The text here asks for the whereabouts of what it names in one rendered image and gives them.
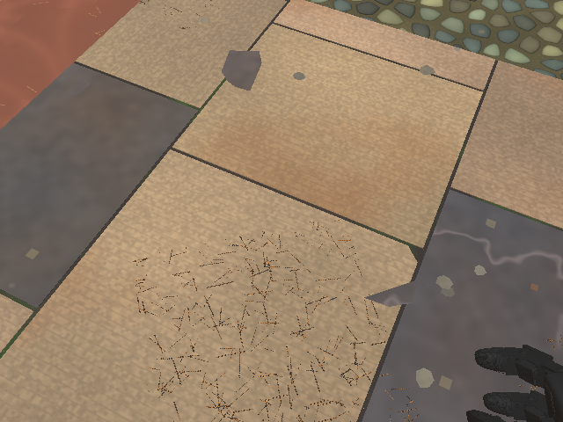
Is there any right robot hand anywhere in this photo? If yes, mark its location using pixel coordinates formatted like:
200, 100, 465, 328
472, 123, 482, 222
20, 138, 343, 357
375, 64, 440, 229
466, 345, 563, 422

